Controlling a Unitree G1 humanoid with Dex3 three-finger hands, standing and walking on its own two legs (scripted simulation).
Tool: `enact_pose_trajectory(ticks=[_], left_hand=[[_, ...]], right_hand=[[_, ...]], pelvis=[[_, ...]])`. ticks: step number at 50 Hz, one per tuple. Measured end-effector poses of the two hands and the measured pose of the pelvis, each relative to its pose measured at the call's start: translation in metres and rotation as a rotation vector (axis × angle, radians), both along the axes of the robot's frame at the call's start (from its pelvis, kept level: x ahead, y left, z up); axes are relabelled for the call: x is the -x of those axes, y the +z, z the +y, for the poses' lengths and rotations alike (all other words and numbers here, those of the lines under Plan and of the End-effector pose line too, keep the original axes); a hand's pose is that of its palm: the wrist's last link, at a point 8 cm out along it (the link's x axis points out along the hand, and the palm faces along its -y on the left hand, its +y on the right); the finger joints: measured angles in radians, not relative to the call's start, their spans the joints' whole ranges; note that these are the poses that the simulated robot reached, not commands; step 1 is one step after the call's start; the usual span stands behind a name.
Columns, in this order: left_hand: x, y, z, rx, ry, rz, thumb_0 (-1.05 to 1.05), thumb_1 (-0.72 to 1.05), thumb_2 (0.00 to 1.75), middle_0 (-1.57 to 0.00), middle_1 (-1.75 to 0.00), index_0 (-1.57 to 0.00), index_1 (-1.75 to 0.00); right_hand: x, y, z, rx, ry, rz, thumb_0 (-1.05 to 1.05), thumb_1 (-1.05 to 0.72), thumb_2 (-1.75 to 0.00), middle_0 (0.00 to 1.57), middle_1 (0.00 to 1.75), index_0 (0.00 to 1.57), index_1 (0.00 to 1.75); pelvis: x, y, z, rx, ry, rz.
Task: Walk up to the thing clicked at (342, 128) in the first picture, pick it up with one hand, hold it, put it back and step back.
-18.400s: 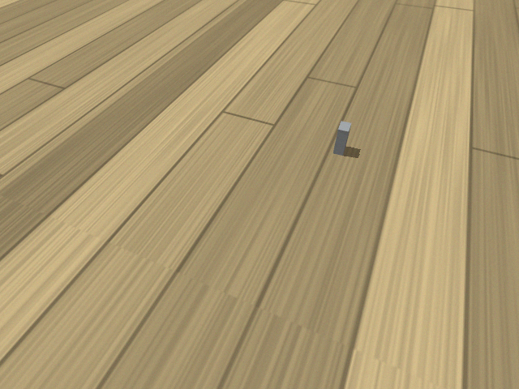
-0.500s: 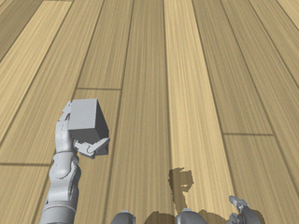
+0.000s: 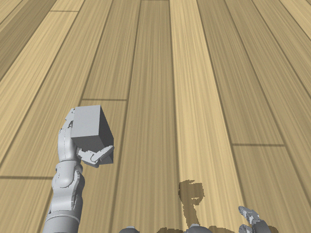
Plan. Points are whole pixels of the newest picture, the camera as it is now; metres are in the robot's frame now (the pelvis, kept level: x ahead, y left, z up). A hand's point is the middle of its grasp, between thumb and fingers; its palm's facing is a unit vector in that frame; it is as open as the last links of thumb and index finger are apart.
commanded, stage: hold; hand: left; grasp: from the side
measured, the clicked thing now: (96, 138) +0.35 +0.18 +0.03
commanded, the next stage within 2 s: crouch in 0.20 s
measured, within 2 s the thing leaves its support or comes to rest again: neither
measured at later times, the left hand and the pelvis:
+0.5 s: hand (92, 141) +0.33 +0.18 +0.05, palm faces +0.18 -0.98 +0.02, open 12.3 cm; pelvis -0.01 +0.00 +0.00, yaw +0 degrees
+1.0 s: hand (103, 162) +0.37 +0.21 -0.17, palm faces +0.31 -0.95 +0.01, open 12.4 cm; pelvis -0.05 +0.00 -0.16, yaw -1 degrees
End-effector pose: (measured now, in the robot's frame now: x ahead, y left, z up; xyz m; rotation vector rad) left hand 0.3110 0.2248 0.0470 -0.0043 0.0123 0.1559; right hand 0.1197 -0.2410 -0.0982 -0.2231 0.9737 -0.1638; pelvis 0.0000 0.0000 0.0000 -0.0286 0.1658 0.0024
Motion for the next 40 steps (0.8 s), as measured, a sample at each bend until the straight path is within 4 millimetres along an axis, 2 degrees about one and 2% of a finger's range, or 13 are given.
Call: enact_pose_trajectory(ticks=[18, 24, 28, 33, 36, 40], left_hand=[[0.009, 0.012, 0.003, -0.001, 0.006, -0.013, -0.04, -0.55, 1.20, -0.34, -0.97, -0.39, -1.04], [0.010, 0.004, 0.003, 0.018, 0.021, 0.005, -0.04, -0.55, 1.20, -0.34, -0.97, -0.39, -1.04], [0.009, -0.014, 0.004, 0.026, 0.051, 0.026, -0.04, -0.55, 1.20, -0.34, -0.97, -0.39, -1.04], [0.008, -0.049, 0.008, 0.027, 0.087, 0.042, -0.04, -0.55, 1.20, -0.34, -0.97, -0.39, -1.04], [0.006, -0.077, 0.011, 0.020, 0.098, 0.038, -0.04, -0.55, 1.20, -0.34, -0.97, -0.39, -1.04], [0.001, -0.118, 0.014, 0.012, 0.111, 0.011, -0.04, -0.55, 1.21, -0.34, -0.97, -0.39, -1.05]], right_hand=[[-0.004, 0.009, 0.001, -0.004, 0.002, -0.035, 0.01, -0.90, -0.90, 0.20, 0.30, 0.20, 0.30], [-0.003, 0.009, 0.001, -0.003, 0.009, -0.038, 0.01, -0.88, -0.90, 0.20, 0.30, 0.20, 0.30], [0.000, 0.004, 0.000, 0.004, 0.019, -0.024, 0.01, -0.87, -0.90, 0.20, 0.30, 0.20, 0.30], [0.009, -0.013, -0.004, 0.018, 0.037, 0.018, 0.01, -0.86, -0.90, 0.20, 0.30, 0.20, 0.30], [0.016, -0.031, -0.007, 0.029, 0.054, 0.052, 0.01, -0.86, -0.90, 0.20, 0.30, 0.20, 0.30], [0.026, -0.067, -0.012, 0.043, 0.072, 0.098, 0.01, -0.86, -0.90, 0.20, 0.30, 0.20, 0.30]], pelvis=[[0.002, 0.006, 0.001, -0.001, -0.001, -0.034], [0.005, 0.006, 0.001, -0.002, 0.000, -0.027], [0.009, 0.001, 0.001, -0.003, -0.001, -0.003], [0.015, -0.014, 0.000, -0.004, -0.001, 0.057], [0.020, -0.031, 0.000, -0.002, 0.000, 0.114], [0.028, -0.065, 0.001, 0.003, -0.001, 0.201]])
